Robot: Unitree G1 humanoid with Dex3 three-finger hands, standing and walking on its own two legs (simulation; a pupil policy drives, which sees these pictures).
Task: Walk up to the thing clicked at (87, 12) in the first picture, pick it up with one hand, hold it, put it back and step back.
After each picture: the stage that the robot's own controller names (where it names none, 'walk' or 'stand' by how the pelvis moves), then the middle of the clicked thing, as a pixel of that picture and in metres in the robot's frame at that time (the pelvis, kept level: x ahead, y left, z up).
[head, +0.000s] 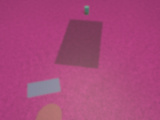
stand; (86, 10) +2.07 -0.04 -0.72
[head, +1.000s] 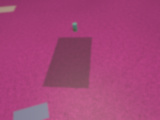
walk; (75, 27) +1.92 +0.25 -0.71
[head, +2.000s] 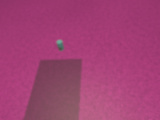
walk; (60, 45) +1.31 +0.40 -0.72
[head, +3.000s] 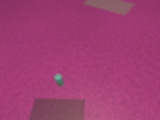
walk; (59, 80) +0.86 +0.33 -0.72
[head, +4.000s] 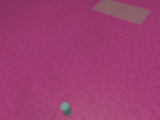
walk; (65, 109) +0.54 +0.25 -0.71
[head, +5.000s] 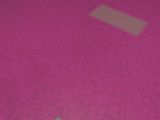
stand; out of the picture +0.40 +0.20 -0.70
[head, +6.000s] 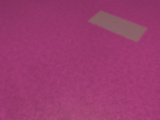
stand; out of the picture +0.35 +0.20 -0.72
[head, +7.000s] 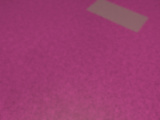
stand; out of the picture +0.32 +0.20 -0.71
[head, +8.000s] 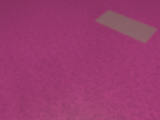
stand; out of the picture +0.32 +0.21 -0.72
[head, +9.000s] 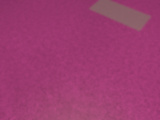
stand; out of the picture +0.35 +0.21 -0.71
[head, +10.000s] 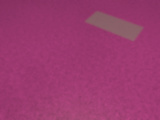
stand; out of the picture +0.36 +0.20 -0.72
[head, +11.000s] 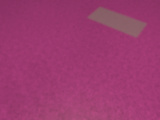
stand; out of the picture +0.37 +0.20 -0.72
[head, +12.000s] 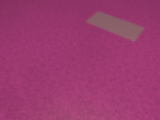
stand; out of the picture +0.37 +0.20 -0.73
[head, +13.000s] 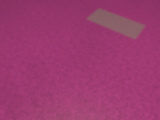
stand; out of the picture +0.37 +0.20 -0.73
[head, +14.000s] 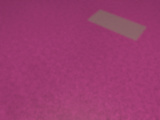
stand; out of the picture +0.37 +0.20 -0.73
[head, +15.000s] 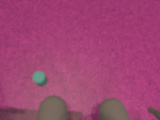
go down; (40, 79) +0.41 +0.23 -0.46
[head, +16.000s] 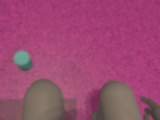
go down; (23, 61) +0.44 +0.26 -0.31
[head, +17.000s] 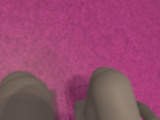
close in; out of the picture +0.41 +0.29 -0.24
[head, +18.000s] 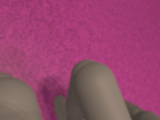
close; out of the picture +0.41 +0.31 -0.22
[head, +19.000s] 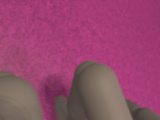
lift; out of the picture +0.40 +0.31 -0.22
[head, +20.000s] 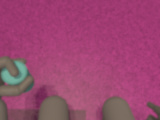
lift; (19, 78) +0.34 +0.22 -0.03
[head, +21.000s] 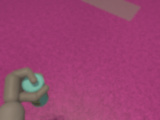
hold; (36, 91) +0.32 +0.18 -0.02
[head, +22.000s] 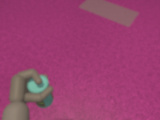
hold; (41, 92) +0.33 +0.16 -0.02
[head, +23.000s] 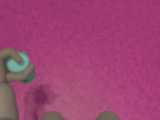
crouch; (22, 69) +0.40 +0.21 -0.07
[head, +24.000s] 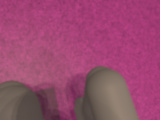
lower; out of the picture +0.44 +0.31 -0.18
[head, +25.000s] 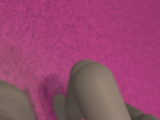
lower; out of the picture +0.41 +0.32 -0.22
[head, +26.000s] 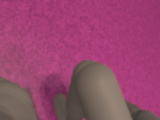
lower; out of the picture +0.41 +0.33 -0.22
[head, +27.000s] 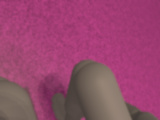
lower; out of the picture +0.41 +0.33 -0.23
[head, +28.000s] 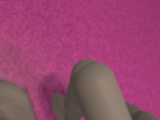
lower; out of the picture +0.41 +0.33 -0.22
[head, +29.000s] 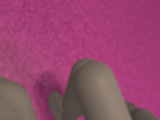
withdraw; out of the picture +0.40 +0.31 -0.23
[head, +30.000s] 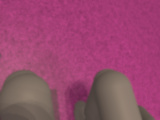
stand; out of the picture +0.42 +0.29 -0.26
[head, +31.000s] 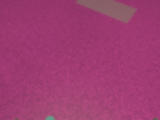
stand; out of the picture +0.38 +0.21 -0.63
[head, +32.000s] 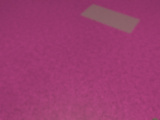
stand; out of the picture +0.39 +0.22 -0.66
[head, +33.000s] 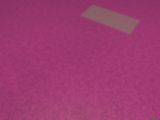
stand; out of the picture +0.39 +0.21 -0.67
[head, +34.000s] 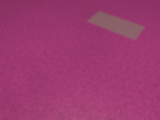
stand; out of the picture +0.41 +0.20 -0.72
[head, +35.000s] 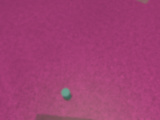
walk; (66, 94) +0.50 +0.21 -0.70
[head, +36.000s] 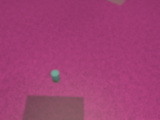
walk; (55, 76) +0.74 +0.20 -0.71
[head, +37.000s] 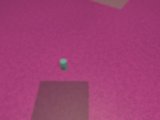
stand; (63, 64) +1.02 +0.26 -0.71
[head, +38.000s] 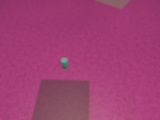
stand; (64, 63) +1.03 +0.21 -0.72
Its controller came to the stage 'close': yes
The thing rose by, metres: 0.69
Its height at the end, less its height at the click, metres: +0.00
